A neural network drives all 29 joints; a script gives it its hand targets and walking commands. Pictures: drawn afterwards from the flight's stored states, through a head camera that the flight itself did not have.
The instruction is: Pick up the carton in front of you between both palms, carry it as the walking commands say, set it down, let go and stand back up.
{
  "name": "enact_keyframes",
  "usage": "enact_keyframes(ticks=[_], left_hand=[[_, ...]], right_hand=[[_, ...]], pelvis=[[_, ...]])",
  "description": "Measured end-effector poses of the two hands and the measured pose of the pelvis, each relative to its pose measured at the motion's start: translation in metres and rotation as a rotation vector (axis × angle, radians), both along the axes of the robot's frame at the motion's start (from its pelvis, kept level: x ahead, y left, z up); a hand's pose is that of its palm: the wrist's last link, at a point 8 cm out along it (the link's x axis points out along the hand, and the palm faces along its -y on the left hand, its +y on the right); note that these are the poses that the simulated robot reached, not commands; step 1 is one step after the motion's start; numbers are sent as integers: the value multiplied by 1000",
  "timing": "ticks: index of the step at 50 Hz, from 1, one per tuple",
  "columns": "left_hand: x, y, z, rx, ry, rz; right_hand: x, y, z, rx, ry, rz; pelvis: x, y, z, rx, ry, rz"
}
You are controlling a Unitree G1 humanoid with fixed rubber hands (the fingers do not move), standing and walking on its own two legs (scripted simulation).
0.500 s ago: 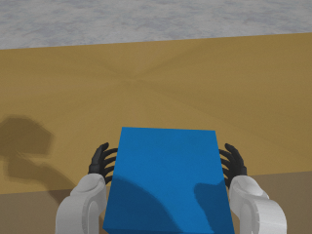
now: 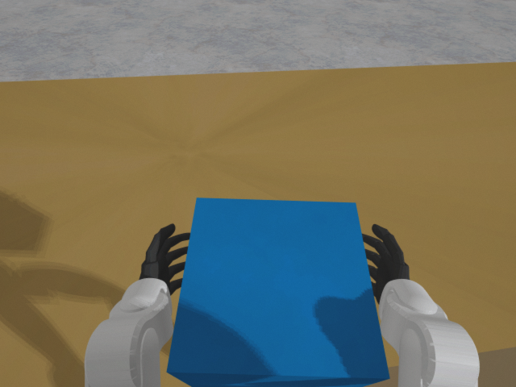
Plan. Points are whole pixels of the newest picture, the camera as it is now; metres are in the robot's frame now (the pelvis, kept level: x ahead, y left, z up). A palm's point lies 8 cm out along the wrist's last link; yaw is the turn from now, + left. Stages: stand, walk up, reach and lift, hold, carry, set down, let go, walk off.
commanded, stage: carry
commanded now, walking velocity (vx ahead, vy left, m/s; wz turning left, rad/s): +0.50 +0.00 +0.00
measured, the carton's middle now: (271, 305) +0.24 +0.00 +0.03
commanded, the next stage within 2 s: none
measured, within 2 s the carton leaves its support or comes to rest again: neither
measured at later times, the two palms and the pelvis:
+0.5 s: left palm (214, 112) +0.65 +0.12 +0.09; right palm (347, 114) +0.66 -0.18 +0.09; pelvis +0.31 -0.04 -0.01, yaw +1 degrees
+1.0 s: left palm (219, 65) +1.01 +0.14 +0.04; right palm (314, 66) +1.00 -0.16 +0.04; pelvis +0.68 +0.00 -0.05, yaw +1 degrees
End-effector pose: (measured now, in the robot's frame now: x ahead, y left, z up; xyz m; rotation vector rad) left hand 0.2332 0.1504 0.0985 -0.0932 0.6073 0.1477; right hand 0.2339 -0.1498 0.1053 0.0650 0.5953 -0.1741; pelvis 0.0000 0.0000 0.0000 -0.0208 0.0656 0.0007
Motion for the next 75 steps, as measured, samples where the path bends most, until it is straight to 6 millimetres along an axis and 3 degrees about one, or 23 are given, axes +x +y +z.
enact_keyframes(ticks=[4,8,13,18,27,34,40,44,51,56,62,69,75], left_hand=[[69,-10,-3,21,-26,20],[146,-22,-17,44,-28,51],[214,-26,-31,33,84,103],[291,-29,-23,10,71,112],[449,-28,-6,8,-16,53],[567,-8,-32,-34,-46,18],[637,-5,-62,-53,80,8],[686,-4,-66,-67,71,19],[789,-6,-61,-42,-33,26],[866,-5,-70,18,-63,54],[920,11,-93,-12,70,128],[1011,21,-83,-20,31,134],[1107,30,-77,-11,-44,92]], right_hand=[[75,-10,-9,14,-26,23],[160,-22,-32,41,-29,49],[241,-25,-46,70,83,72],[315,-28,-37,97,73,41],[458,-29,-15,62,-17,3],[565,-9,-28,22,-49,-28],[625,-5,-63,46,75,-77],[674,-4,-68,68,64,-92],[787,-7,-61,62,-36,-53],[878,-6,-79,63,-63,15],[951,13,-99,74,71,58],[1038,22,-94,86,32,49],[1123,30,-88,62,-46,30]], pelvis=[[62,-13,-15,20,-13,13],[124,-29,-38,16,-32,33],[174,-43,-24,32,-15,39],[227,-48,-9,45,5,33],[344,-34,-11,20,24,9],[463,-10,-45,-12,0,-7],[538,5,-38,-11,28,1],[588,9,-35,-14,39,5],[695,2,-51,13,35,19],[780,-6,-82,18,5,27],[851,-15,-73,32,17,33],[935,-8,-66,42,35,31],[1025,12,-82,21,28,21]])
